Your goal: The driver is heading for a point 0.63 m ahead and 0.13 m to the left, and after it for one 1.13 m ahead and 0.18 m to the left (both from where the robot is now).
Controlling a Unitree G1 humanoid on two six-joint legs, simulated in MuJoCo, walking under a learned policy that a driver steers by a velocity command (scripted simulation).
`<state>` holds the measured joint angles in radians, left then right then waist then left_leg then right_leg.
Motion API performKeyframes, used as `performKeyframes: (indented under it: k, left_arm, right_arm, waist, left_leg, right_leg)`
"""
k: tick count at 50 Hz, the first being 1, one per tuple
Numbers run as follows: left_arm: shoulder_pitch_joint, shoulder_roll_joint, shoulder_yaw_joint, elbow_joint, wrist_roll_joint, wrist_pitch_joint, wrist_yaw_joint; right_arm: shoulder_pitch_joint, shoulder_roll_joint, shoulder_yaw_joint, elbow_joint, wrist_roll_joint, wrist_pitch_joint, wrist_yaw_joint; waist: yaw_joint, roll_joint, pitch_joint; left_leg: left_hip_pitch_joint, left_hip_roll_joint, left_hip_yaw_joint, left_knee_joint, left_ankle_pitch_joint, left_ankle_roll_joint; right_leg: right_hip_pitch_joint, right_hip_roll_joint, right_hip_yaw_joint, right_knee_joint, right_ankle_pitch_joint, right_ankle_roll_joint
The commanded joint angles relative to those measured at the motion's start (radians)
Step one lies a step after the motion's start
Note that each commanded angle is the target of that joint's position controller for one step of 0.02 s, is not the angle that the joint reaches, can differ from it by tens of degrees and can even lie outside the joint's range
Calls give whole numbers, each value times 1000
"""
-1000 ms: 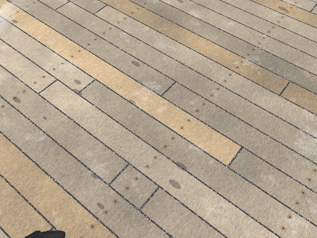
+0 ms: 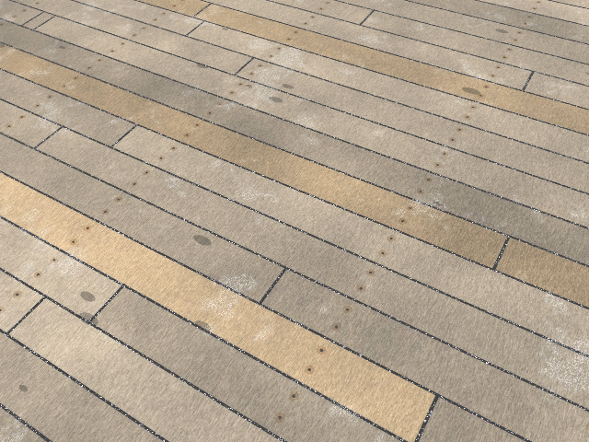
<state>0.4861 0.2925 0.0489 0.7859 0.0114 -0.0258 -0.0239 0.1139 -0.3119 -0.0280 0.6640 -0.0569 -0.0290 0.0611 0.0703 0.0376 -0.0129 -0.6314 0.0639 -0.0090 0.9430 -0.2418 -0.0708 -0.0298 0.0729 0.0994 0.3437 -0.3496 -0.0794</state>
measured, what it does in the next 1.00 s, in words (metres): walks ahead, turning left: left foot, then right foot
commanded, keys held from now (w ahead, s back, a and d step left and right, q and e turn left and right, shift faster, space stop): w+e+shift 0.10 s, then w+q+shift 0.16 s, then q+shift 0.74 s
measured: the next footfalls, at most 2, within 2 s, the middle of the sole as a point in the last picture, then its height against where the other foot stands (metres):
left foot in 0.16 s outside the picture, level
right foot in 0.54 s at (408, 388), level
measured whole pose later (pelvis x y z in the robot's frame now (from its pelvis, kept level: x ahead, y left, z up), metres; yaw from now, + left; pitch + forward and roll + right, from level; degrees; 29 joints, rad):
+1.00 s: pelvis +0.56 -0.02 -0.01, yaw +27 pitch +1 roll -2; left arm 0.11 0.34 0.10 0.75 -0.02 -0.01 -0.01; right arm 0.11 -0.35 -0.10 0.54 0.02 0.08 0.02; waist 0.02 -0.01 0.10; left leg -0.39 0.03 0.05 0.61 -0.22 0.05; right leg -0.23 -0.13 -0.28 0.66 -0.39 0.05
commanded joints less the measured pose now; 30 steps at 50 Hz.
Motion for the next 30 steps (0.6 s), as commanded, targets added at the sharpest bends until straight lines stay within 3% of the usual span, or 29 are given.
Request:
performKeyframes:
  k: [1,3,5,6,7,8,9,10,11,12,13,14,15,16,18,19,20,21,22,23,25,26,27,28,29,30]
  left_arm:
    - [-83,225,66,-71,-2,-35,9]
    - [-73,235,72,-57,-12,-43,11]
    - [-117,248,76,-59,-17,-50,13]
    - [-118,261,76,-44,-12,-54,12]
    - [-119,257,73,-25,-3,-53,10]
    - [-131,216,60,-21,10,-60,12]
    - [-97,53,21,-64,-6,-71,13]
    - [-37,24,-1,-86,-14,-78,-3]
    - [-103,74,4,-74,3,-66,1]
    - [-206,112,3,-75,36,-67,-7]
    - [-229,108,2,-93,42,-62,-12]
    - [-254,108,-5,-111,60,-56,-16]
    - [-285,97,-11,-128,67,-49,-18]
    - [-300,73,-22,-146,66,-45,-15]
    - [-349,50,-46,-178,53,-47,-15]
    - [-412,40,-51,-210,-19,-88,-8]
    - [-479,39,-56,-217,-13,-103,-9]
    - [-472,54,-51,-225,-18,-111,-7]
    - [-473,94,-35,-219,-14,-109,-3]
    - [-479,124,-19,-219,-8,-105,2]
    - [-405,134,1,-203,-1,-92,19]
    - [-308,146,13,-185,8,-84,28]
    - [-188,197,24,-173,23,-72,41]
    - [-202,216,19,-197,42,-47,37]
    - [-272,179,22,-207,16,-28,32]
    - [-334,104,9,-225,0,-18,36]
  right_arm:
    - [-202,-81,-5,-124,20,-12,4]
    - [-228,-87,-3,-144,27,-16,0]
    - [-129,-114,-14,-121,34,-22,-18]
    - [-1,-143,-30,-79,30,-23,-31]
    - [201,-164,-47,-17,27,-23,-50]
    - [406,-200,-67,35,16,-26,-73]
    - [531,-307,-90,61,-21,-36,-85]
    - [420,-299,-83,62,-7,-39,-65]
    - [249,-202,-71,41,5,-37,-53]
    - [275,-144,-64,54,27,-39,-41]
    - [238,-125,-56,67,25,-37,-44]
    - [227,-108,-47,79,26,-42,-48]
    - [227,-92,-37,101,27,-51,-48]
    - [261,-85,-33,129,40,-60,-47]
    - [271,-129,-45,147,37,-65,-54]
    - [207,-133,-53,101,109,-77,-70]
    - [199,-152,-57,97,113,-77,-78]
    - [192,-229,-82,87,107,-71,-87]
    - [213,-236,-92,84,105,-64,-91]
    - [255,-211,-91,91,102,-55,-95]
    - [262,-184,-93,75,101,-39,-98]
    - [240,-158,-89,52,98,-34,-98]
    - [249,-64,-62,15,79,-28,-96]
    - [490,19,-36,24,90,-21,-94]
    - [533,-80,-52,38,104,0,-96]
    - [436,-109,-67,29,108,18,-103]
  waist:
    - [-12,-120,155]
    - [-5,-143,135]
    - [-63,-150,84]
    - [-116,-137,-3]
    - [-215,-91,-115]
    - [-310,-62,-202]
    - [-291,243,-294]
    - [-182,375,-271]
    - [-128,181,-91]
    - [-156,37,-23]
    - [-108,3,-35]
    - [-86,44,16]
    - [-67,61,52]
    - [-51,48,85]
    - [-36,26,95]
    - [-44,13,76]
    - [-61,-12,43]
    - [-43,60,38]
    - [-53,45,29]
    - [-61,26,12]
    - [-14,20,-34]
    - [41,19,-90]
    - [69,-108,-215]
    - [-47,-385,-403]
    - [-75,-353,-388]
    - [-67,-246,-243]
  left_leg:
    - [-21,-36,23,-228,115,-14]
    - [97,-53,31,-314,173,10]
    - [298,-73,24,-363,180,37]
    - [424,-109,61,-345,121,57]
    - [621,-137,110,-342,68,80]
    - [856,-56,57,-307,-30,102]
    - [1007,203,-431,-479,-603,182]
    - [933,295,-970,-774,-721,247]
    - [799,286,-881,-736,-682,287]
    - [670,222,-660,-680,-360,279]
    - [614,178,-594,-700,-418,287]
    - [514,156,-569,-714,-286,303]
    - [465,135,-519,-710,-84,310]
    - [427,122,-465,-701,187,324]
    - [371,107,-346,-694,513,323]
    - [371,93,-341,-705,440,314]
    - [336,50,-293,-721,452,295]
    - [304,68,-318,-711,452,280]
    - [311,54,-315,-693,424,247]
    - [331,35,-309,-662,383,210]
    - [309,-23,-293,-514,398,139]
    - [273,-75,-269,-357,378,91]
    - [155,-145,-199,-58,24,39]
    - [31,-192,-171,242,-513,14]
    - [-7,-98,-154,373,-420,0]
    - [-70,-61,-103,410,-343,-14]
  right_leg:
    - [-136,-173,253,-224,69,-183]
    - [-140,-199,269,-223,240,-161]
    - [-151,-209,269,-151,486,-117]
    - [-103,-200,226,-31,733,-100]
    - [-106,-157,152,216,897,-78]
    - [-262,-107,120,528,792,-61]
    - [-522,37,68,971,180,-25]
    - [-668,101,126,1067,-107,-41]
    - [-735,5,89,1102,-8,-55]
    - [-662,-50,54,1019,57,-49]
    - [-654,-77,26,969,55,-36]
    - [-634,-101,16,910,43,-7]
    - [-627,-113,10,863,15,20]
    - [-620,-116,-10,803,-27,47]
    - [-560,-123,-52,595,3,81]
    - [-511,-101,-27,464,36,86]
    - [-424,-60,-60,381,153,94]
    - [-334,-43,-44,279,248,100]
    - [-268,-29,-33,219,361,111]
    - [-217,-20,-25,174,447,110]
    - [-53,-29,-21,132,517,93]
    - [66,-72,-8,124,560,77]
    - [259,-272,143,168,740,16]
    - [394,-563,486,162,934,-148]
    - [309,-543,559,105,690,-173]
    - [197,-481,408,72,572,-149]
